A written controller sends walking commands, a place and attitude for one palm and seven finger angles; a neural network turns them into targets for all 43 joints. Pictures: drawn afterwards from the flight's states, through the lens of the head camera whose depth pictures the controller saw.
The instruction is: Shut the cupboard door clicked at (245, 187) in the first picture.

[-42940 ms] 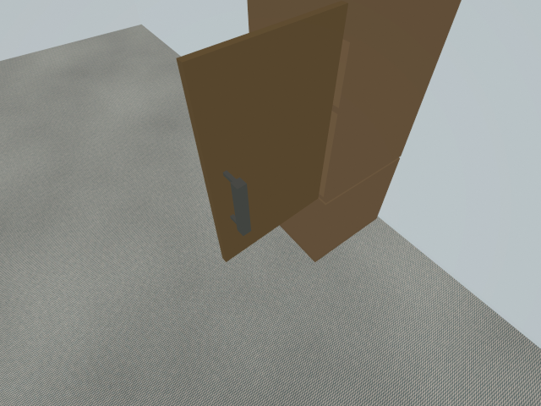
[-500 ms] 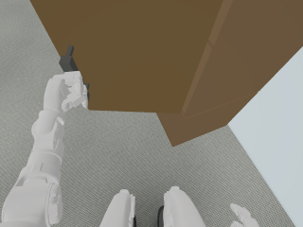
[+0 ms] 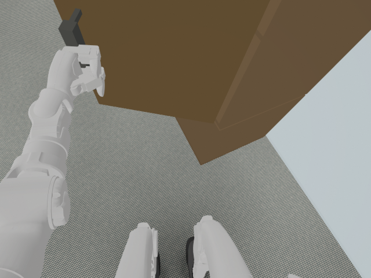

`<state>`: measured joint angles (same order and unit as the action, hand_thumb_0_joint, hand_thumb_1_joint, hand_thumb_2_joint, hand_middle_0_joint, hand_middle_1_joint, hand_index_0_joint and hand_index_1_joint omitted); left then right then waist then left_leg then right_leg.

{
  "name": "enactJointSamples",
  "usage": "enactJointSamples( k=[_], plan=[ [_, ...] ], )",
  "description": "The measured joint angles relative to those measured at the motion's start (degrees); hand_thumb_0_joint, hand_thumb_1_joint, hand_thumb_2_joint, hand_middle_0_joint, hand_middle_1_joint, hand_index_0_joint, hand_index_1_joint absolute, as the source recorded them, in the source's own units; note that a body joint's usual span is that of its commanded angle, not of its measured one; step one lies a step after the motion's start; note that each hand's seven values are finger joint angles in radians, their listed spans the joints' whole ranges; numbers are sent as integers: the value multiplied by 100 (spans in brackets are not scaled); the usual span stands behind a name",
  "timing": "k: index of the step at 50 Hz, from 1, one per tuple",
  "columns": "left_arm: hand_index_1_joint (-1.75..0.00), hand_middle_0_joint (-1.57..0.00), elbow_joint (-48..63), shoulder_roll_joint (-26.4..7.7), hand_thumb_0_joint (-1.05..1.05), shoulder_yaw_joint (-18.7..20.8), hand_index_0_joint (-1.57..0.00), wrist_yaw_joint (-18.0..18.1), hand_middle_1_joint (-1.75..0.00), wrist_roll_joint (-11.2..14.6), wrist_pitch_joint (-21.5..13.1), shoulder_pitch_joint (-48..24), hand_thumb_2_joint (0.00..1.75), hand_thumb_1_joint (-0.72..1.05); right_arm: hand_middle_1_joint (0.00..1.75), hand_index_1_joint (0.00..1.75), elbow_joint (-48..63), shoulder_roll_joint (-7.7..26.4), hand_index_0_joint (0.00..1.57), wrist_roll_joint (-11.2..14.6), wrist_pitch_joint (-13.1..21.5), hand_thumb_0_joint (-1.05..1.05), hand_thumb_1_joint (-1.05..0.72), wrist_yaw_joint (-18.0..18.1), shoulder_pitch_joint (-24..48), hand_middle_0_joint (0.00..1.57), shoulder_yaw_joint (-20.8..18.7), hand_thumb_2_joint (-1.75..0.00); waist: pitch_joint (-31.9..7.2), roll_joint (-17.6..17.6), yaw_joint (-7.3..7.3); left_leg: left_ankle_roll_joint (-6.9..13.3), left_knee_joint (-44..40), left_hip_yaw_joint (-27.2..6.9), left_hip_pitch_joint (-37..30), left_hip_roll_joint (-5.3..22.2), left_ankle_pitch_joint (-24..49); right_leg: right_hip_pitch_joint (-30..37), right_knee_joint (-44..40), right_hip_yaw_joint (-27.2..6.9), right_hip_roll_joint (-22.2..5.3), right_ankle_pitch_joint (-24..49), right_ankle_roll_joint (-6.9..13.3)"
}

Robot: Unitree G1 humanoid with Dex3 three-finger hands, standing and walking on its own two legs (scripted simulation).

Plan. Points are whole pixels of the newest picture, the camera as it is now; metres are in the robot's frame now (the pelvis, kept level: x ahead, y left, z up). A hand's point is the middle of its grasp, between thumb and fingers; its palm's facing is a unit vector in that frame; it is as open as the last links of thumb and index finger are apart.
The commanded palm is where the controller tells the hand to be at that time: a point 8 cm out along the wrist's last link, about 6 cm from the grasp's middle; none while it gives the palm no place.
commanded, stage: push the door shut along its arc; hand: left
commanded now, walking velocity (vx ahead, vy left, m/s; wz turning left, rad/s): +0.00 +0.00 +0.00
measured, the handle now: (85, 52) +0.59 +0.19 +0.05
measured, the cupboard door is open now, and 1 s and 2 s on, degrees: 56 47 40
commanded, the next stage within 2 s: pull the fist back off the door in 1.00 s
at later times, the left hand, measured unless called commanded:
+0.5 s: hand (132, 49) +0.58 +0.09 +0.07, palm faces -0.33 -0.94 +0.00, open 3.1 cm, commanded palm +0.58 +0.13 +0.06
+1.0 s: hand (133, 49) +0.58 +0.09 +0.07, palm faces -0.41 -0.91 -0.05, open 3.4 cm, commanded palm +0.62 +0.09 +0.06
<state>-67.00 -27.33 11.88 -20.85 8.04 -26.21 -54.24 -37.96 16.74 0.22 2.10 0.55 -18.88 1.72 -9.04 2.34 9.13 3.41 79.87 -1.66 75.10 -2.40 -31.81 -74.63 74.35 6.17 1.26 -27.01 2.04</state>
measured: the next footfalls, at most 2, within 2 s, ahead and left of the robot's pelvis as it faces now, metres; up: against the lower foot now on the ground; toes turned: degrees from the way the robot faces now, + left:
none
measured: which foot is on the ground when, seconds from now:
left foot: down 0.00-1.00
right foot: down 0.00-1.00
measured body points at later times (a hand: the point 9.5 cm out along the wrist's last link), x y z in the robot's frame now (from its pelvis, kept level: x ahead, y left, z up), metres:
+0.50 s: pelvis +0.02 +0.00 +0.00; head +0.20 +0.02 +0.41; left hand +0.59 +0.14 +0.08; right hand +0.01 -0.27 -0.10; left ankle +0.04 +0.08 -0.60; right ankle +0.07 -0.11 -0.60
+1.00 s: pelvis +0.01 -0.02 -0.02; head +0.20 +0.01 +0.39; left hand +0.60 +0.14 +0.07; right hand +0.00 -0.29 -0.11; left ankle +0.04 +0.08 -0.60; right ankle +0.07 -0.11 -0.60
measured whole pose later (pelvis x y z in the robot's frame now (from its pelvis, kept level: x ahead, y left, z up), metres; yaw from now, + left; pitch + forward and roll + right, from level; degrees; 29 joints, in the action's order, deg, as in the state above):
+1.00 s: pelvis +0.01 -0.02 -0.02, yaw -2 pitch +32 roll -5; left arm -74.2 -36.6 10.5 -28.0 3.2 -14.3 -73.3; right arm -39.0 16.2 -0.9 4.9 1.7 -19.7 3.5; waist -7.7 2.6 15.3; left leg 1.8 83.8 -3.1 82.0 0.0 -34.1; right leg -81.7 77.1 7.7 3.6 -28.1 3.9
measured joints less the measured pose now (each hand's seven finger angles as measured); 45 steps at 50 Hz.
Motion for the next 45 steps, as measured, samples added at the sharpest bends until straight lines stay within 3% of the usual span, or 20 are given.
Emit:
enactJointSamples(
  k=[10,18,25,31,37,45],
  plan=[
    [-150,-131,-296,-224,2,178,-130,78,-150,-216,155,-458,90,90,30,30,35,-74,20,-52,-67,1,-91,-70,-130,20,114,-90,32,8,227,20,43,-8,124,58,-58,-114,-18,5,62,-7,-13],
    [-150,-130,-318,-241,2,-63,-129,-218,-150,-320,374,-757,90,90,30,30,-27,-121,20,-64,-140,1,-91,-93,-169,20,142,-90,72,75,317,-1,42,-45,163,90,-113,-144,-53,36,100,-43,2],
    [-150,-130,-479,-404,2,543,-130,-240,-150,-472,554,-1129,90,90,30,30,219,-116,20,-98,-105,1,-91,-73,-157,20,215,-90,59,109,605,-7,111,51,277,208,-215,-337,34,-56,216,-79,31],
    [-150,-130,-369,-644,0,653,-129,-338,-150,-599,563,-1046,90,86,30,30,302,-132,20,-94,-193,0,-91,-103,-246,20,211,-90,102,146,560,-28,193,141,316,267,-304,-452,178,-137,271,-149,51],
    [-150,-130,-376,-760,0,459,-129,-594,-150,-536,862,-1234,91,88,30,30,183,-184,20,-55,-159,1,-91,-47,-214,20,225,-90,187,110,497,-71,204,100,385,266,-278,-518,203,-95,268,-141,97],
    [-150,-130,-624,-920,3,111,-131,-752,-150,-505,1105,-1682,93,89,30,30,15,-114,20,-79,123,1,-91,73,-133,20,211,-90,143,49,563,-139,312,-64,581,254,-245,-643,243,70,252,-122,170]
  ],
)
